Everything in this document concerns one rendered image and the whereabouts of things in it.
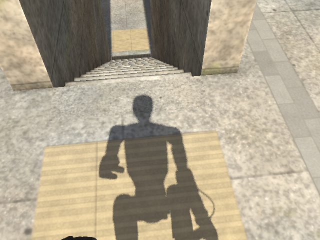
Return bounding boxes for stairs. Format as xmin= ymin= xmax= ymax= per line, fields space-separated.
xmin=65 ymin=57 xmax=192 ymax=87

